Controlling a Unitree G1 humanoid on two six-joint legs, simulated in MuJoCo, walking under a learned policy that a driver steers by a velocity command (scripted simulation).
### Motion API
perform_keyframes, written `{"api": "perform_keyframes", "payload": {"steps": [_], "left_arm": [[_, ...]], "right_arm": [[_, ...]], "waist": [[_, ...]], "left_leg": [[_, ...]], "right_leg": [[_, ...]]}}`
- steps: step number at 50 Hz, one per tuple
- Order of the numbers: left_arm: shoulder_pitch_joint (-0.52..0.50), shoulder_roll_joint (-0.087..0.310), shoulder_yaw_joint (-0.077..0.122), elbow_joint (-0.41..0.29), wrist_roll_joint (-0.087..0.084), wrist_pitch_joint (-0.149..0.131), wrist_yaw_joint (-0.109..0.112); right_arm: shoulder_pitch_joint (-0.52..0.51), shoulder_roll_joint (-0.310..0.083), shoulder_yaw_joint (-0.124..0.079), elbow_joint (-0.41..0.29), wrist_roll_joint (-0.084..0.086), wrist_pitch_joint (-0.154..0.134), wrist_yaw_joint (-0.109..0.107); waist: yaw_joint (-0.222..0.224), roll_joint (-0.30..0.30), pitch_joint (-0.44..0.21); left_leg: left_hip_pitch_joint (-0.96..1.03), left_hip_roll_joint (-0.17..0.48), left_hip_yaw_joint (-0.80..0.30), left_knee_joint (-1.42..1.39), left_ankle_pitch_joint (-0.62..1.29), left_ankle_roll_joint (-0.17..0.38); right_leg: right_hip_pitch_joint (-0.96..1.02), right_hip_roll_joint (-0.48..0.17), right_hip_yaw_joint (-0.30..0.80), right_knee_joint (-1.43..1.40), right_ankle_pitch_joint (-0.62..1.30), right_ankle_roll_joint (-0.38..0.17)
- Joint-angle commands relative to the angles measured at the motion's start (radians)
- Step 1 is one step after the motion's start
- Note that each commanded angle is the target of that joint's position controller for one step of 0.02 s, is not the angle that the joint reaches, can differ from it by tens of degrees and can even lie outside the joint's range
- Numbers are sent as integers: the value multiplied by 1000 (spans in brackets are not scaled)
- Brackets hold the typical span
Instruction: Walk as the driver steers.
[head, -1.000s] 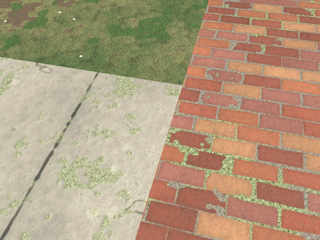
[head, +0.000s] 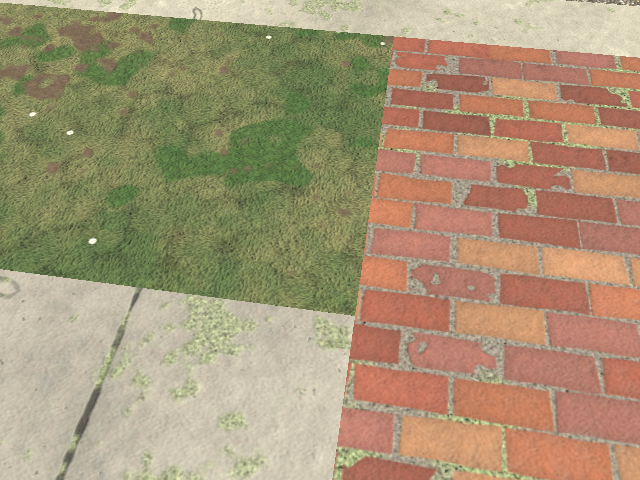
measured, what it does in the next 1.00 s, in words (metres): walks ahead, turning right: left foot, then right foot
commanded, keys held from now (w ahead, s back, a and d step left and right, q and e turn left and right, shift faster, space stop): w+e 0.62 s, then w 0.38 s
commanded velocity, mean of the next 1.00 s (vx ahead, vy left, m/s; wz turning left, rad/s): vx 0.50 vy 0.00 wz -0.47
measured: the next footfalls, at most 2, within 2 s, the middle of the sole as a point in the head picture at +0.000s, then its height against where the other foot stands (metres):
left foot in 0.36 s outside the picture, level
right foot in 0.88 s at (426, 444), level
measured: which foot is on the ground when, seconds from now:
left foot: up 0.00-0.34, down 0.36-0.90, up 0.92-1.00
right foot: down 0.00-0.38, up 0.40-0.86, down 0.88-1.00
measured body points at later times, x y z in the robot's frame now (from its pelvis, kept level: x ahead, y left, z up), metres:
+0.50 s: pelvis +0.28 +0.04 +0.00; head +0.31 +0.05 +0.45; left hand +0.42 +0.30 -0.12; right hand +0.35 -0.25 -0.09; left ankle +0.35 +0.13 -0.73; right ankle +0.15 -0.04 -0.65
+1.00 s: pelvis +0.50 -0.09 +0.00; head +0.52 -0.12 +0.45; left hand +0.75 +0.06 -0.10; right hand +0.39 -0.33 -0.14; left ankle +0.46 +0.09 -0.64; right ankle +0.50 -0.17 -0.73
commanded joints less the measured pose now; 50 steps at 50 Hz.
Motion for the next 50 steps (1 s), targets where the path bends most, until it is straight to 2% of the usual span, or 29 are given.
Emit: {"api": "perform_keyframes", "payload": {"steps": [1, 4, 7, 10, 13, 15, 16, 17, 18, 19, 20, 21, 22, 23, 24, 26, 28, 31, 36, 40, 42, 43, 44, 45, 46, 47, 48, 49, 50], "left_arm": [[51, 104, 21, -37, -11, -26, 9], [92, 145, 32, -31, -9, -40, 7], [144, 145, 34, -27, -11, -36, 7], [197, 154, 38, -24, -6, -31, 10], [215, 167, 41, -32, 5, -28, 17], [174, 183, 45, -51, 10, -29, 24], [139, 194, 47, -62, 12, -32, 24], [115, 199, 47, -69, 10, -37, 19], [112, 168, 37, -73, 0, -45, 9], [153, 71, 11, -111, -25, -52, 6], [222, 78, 8, -142, -16, -47, 5], [213, 132, 14, -97, 11, -28, 13], [144, 130, 14, -95, 18, -22, 2], [120, 109, 11, -100, 16, -18, -8], [102, 103, 11, -108, 27, -8, -17], [106, 89, 7, -109, 31, 13, -31], [55, 80, 3, -133, 28, 21, -40], [-41, 68, -3, -170, 29, 23, -49], [-189, 19, -32, -212, 28, 9, -60], [-247, 32, -36, -230, 37, 1, -54], [-173, 46, -29, -206, 45, -10, -42], [-39, 56, -20, -160, 51, -22, -34], [123, 102, -1, -105, 65, -31, -21], [237, 228, 30, -96, 75, -33, -4], [256, 245, 39, -90, 26, -21, 6], [179, 218, 32, -82, 9, -20, 13], [119, 151, 14, -77, 10, -26, 13], [75, 105, 0, -73, 9, -33, 10], [42, 76, -10, -69, 3, -39, 9]], "right_arm": [[45, -102, -21, -71, -23, 22, 7], [-26, -89, -17, -109, -22, 42, 14], [-157, -88, -12, -155, -16, 42, 17], [-251, -89, -6, -188, -7, 35, 22], [-307, -104, -3, -217, 0, 23, 23], [-255, -131, -10, -212, 2, 14, 20], [-187, -150, -17, -194, 4, 9, 15], [-73, -171, -28, -160, 3, 1, 6], [60, -215, -43, -134, -11, -13, -7], [188, -300, -62, -141, -36, -14, -25], [133, -340, -75, -139, -25, 5, -22], [56, -240, -59, -159, -16, 14, -16], [9, -157, -40, -165, -8, 15, -12], [-15, -129, -31, -159, -9, 14, -10], [-5, -123, -28, -143, -6, 7, -13], [24, -128, -31, -122, 3, -12, -8], [44, -137, -37, -106, 12, -26, -1], [70, -139, -42, -86, 11, -27, 1], [119, -146, -43, -43, 9, -25, 8], [188, -176, -48, 9, 10, -6, 4], [196, -199, -51, 30, 11, 7, 0], [192, -197, -47, 36, 17, 15, -2], [191, -171, -36, 22, 20, 14, -3], [233, -63, -7, -45, 41, 8, 13], [195, -135, -32, -42, 24, 12, 10], [103, -157, -42, -62, 18, 15, 9], [79, -126, -31, -65, 25, 6, 14], [91, -113, -30, -50, 21, 10, 16], [124, -107, -30, -34, 5, 26, 19]], "waist": [[-25, 2, -42], [-15, -26, -32], [36, -58, -14], [82, -74, -25], [99, -80, -28], [59, -91, -35], [23, -96, -52], [-34, -74, -100], [-98, 0, -187], [-122, 150, -341], [-39, 343, -369], [-16, 147, -224], [-23, 34, -119], [-6, 36, -65], [1, 85, -43], [10, 110, -49], [12, 97, -46], [1, 82, -21], [-32, 84, 12], [-45, 88, 28], [-2, 96, -24], [64, 72, -99], [126, 34, -209], [136, -196, -378], [144, -179, -421], [115, -93, -256], [76, -74, -146], [33, -58, -85], [-6, -77, -55]], "left_leg": [[-161, 57, -41, -77, 27, -38], [-189, 59, -10, -212, 107, -71], [-234, 49, -3, -387, 230, -85], [-243, 21, -7, -515, 303, -80], [-215, -9, -16, -609, 293, -62], [-100, -25, -37, -685, 243, -39], [10, -44, -33, -713, 200, -23], [164, -67, -20, -760, 187, -5], [368, 12, -88, -809, 158, 30], [615, 288, -400, -863, -76, 91], [651, 418, -816, -995, -127, 183], [526, 392, -725, -982, -225, 188], [405, 331, -554, -993, -174, 170], [323, 278, -411, -1022, -45, 140], [284, 242, -314, -1036, 60, 125], [266, 215, -200, -1050, 233, 121], [284, 222, -130, -1072, 323, 135], [313, 218, -34, -1097, 373, 142], [305, 183, 87, -1106, 430, 127], [404, 224, 102, -1053, 571, 121], [452, 226, 128, -897, 869, 110], [425, 201, 166, -727, 931, 93], [275, 169, 178, -514, 753, 74], [-95, 44, 193, -133, 191, 23], [-236, -54, 52, 49, -200, 17], [-310, 7, -21, 74, -118, 29], [-288, 37, -25, 8, -46, 34], [-233, 64, -23, -72, -10, 32], [-169, 74, -21, -119, 10, 22]], "right_leg": [[121, -274, 335, -264, 333, -172], [90, -232, 297, -285, 357, -158], [128, -206, 303, -279, 326, -120], [206, -210, 330, -241, 354, -102], [265, -236, 376, -185, 414, -91], [251, -252, 413, -140, 428, -59], [218, -249, 422, -94, 472, -39], [187, -215, 409, 20, 523, -18], [108, -142, 350, 233, 450, 9], [-76, -50, 236, 535, 77, 41], [-300, 24, 159, 698, -369, 48], [-359, -74, 174, 782, -291, 43], [-346, -107, 160, 759, -207, 50], [-320, -137, 150, 708, -163, 59], [-305, -160, 142, 676, -146, 69], [-286, -165, 122, 677, -108, 82], [-334, -176, 119, 666, -60, 92], [-414, -191, 104, 593, 28, 109], [-315, -169, 38, 266, 152, 98], [-242, -142, -21, 122, 48, 51], [-116, -89, -51, 63, -33, 12], [59, -56, -61, -16, 8, -11], [318, -124, 26, -14, 3, -41], [677, -460, 484, -34, -51, -161], [668, -555, 750, -169, 77, -212], [557, -492, 553, -159, 149, -183], [406, -444, 430, -185, 217, -148], [296, -389, 339, -223, 250, -103], [210, -348, 276, -257, 259, -75]]}}
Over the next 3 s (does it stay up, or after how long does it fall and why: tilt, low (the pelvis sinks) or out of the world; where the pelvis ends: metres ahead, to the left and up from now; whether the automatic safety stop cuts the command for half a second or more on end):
stays up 1.50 -0.41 0.00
